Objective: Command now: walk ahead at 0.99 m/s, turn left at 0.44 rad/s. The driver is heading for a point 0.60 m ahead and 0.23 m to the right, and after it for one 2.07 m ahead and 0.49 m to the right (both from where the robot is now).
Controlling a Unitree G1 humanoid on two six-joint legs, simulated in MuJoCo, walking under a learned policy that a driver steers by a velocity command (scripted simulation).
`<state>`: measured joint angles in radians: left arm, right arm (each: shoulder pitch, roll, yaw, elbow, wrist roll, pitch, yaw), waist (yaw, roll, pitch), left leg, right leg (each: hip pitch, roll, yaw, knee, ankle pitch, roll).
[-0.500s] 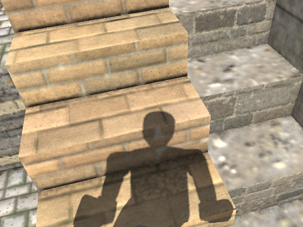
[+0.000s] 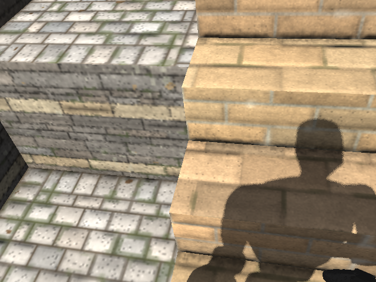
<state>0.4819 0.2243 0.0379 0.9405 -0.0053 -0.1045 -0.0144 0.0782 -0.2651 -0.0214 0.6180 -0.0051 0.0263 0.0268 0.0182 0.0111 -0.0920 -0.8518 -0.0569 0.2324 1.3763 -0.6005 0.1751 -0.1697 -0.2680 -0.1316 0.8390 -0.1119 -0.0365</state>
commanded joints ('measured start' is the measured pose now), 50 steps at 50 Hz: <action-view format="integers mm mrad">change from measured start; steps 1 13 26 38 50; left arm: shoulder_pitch -541 -617 -368 -4 -561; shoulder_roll -117 -201 66 73 -107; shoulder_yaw -30 -45 55 35 -71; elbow -404 -418 -227 -61 -488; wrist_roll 40 -14 -47 54 -2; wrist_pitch -53 93 56 -39 -41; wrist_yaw -11 28 -37 95 28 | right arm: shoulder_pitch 214 384 333 -173 338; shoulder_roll -148 121 -177 17 7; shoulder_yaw -78 13 -54 54 -36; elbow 41 452 191 -94 402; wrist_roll -11 -51 -32 -82 -91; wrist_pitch -50 -214 -148 -186 -174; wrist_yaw -51 5 -46 76 2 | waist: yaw -187 23 115 62 90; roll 11 -10 -149 1 33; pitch -162 288 52 -24 45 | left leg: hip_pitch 721 296 228 -46 1403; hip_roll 302 213 151 19 340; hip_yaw -1142 -54 -35 -212 -21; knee -1050 -1183 94 94 -1111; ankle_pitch -302 401 591 62 2016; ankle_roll -52 -287 -72 -153 -91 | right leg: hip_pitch -880 -1182 7 175 -1638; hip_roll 279 350 412 216 432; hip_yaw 314 34 337 548 58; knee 1360 1526 -55 -440 1594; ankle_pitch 151 170 -390 821 -857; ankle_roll -39 -101 -253 -305 -120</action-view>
